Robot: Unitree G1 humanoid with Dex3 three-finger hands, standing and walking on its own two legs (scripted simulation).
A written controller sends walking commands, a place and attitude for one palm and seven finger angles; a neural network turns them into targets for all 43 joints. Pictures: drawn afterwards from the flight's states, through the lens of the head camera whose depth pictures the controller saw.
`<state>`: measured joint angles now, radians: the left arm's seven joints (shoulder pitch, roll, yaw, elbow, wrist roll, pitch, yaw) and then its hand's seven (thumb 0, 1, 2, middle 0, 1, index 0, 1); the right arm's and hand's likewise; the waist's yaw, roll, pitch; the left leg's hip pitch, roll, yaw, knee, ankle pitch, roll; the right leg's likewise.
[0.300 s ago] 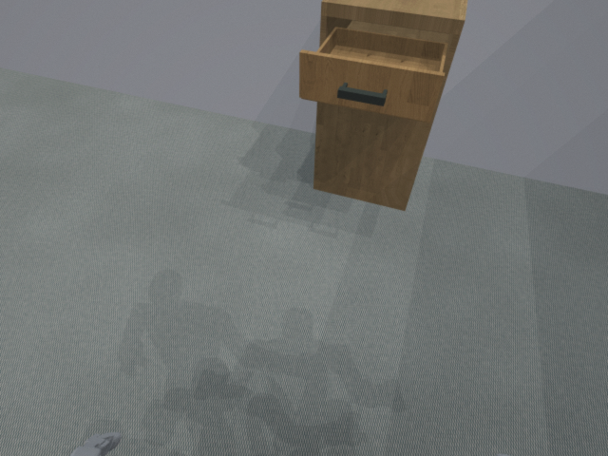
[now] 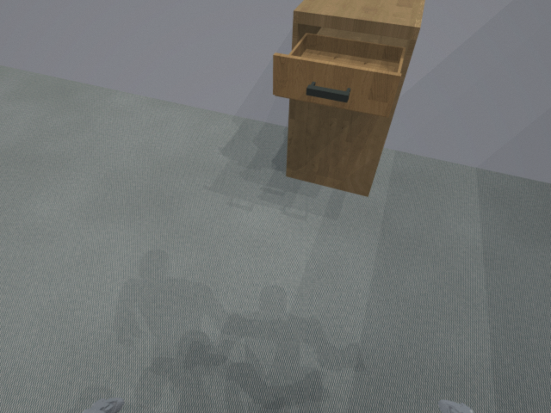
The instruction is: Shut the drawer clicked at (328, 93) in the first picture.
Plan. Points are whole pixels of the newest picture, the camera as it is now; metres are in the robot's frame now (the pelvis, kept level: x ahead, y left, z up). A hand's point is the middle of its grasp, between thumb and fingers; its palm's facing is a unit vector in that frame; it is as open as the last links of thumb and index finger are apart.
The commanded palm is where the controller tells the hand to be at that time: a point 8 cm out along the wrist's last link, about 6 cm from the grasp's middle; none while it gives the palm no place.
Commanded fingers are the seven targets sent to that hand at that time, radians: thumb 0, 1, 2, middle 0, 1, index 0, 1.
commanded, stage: stand and wait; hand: left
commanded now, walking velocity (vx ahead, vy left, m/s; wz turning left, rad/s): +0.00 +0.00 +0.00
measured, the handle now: (329, 90) +1.05 -0.11 -0.06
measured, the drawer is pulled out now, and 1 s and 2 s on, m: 0.29 0.29 0.29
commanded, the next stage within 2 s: look at it before walking up in 0.52 s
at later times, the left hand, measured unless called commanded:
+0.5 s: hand out of the picture +0.05 +0.23 -0.15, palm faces -0.01 -0.94 -0.33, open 7.4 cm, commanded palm none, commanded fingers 0.00 0.90 0.90 -0.20 -0.30 -0.20 -0.30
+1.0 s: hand out of the picture +0.05 +0.23 -0.15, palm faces -0.02 -0.95 -0.31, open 7.3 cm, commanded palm none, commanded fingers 0.00 0.90 0.90 -0.20 -0.30 -0.20 -0.30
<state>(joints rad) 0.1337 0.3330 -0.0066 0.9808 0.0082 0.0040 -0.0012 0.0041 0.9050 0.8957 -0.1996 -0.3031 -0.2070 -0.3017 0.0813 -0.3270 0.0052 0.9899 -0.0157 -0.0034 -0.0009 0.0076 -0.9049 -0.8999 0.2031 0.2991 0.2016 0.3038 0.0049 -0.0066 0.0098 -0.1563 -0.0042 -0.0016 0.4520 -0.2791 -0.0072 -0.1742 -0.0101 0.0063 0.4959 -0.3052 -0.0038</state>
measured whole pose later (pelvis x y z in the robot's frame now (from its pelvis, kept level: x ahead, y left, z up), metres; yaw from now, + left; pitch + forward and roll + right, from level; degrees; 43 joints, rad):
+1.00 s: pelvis -0.02 -0.01 +0.01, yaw -1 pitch -1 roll +0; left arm 0.16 0.33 0.00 1.09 0.01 -0.01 0.00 0.00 0.91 0.90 -0.20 -0.30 -0.21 -0.30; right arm 0.14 -0.31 0.01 1.12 -0.01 -0.01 0.00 0.01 -0.91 -0.90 0.20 0.30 0.20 0.30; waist 0.00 -0.01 0.02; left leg -0.14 0.02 0.00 0.38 -0.22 -0.02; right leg -0.16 0.01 0.01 0.41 -0.23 -0.02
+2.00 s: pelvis +0.19 -0.07 +0.00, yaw -13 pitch +0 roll +0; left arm 0.42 0.12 0.02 1.09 0.02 -0.09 0.01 0.00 0.91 0.90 -0.20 -0.30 -0.20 -0.30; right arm 0.17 -0.17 -0.06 1.02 -0.02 -0.03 0.03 0.01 -0.91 -0.90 0.20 0.30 0.19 0.30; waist 0.00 0.01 0.02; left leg -0.66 0.13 0.07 1.01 -0.15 -0.02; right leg -0.02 0.06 -0.04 0.32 -0.31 -0.08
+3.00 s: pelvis +0.56 -0.17 +0.00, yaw -16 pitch -1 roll -1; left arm 0.27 0.17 0.06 1.05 0.02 -0.07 0.03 -0.03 0.94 0.90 -0.20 -0.30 -0.20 -0.30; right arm 0.29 -0.14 -0.06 1.07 -0.03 -0.01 0.00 0.01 -0.92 -0.90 0.20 0.30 0.19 0.30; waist -0.04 0.02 0.01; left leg -0.51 0.14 0.08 0.97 -0.29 -0.01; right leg -0.13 0.01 -0.20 0.40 -0.25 -0.05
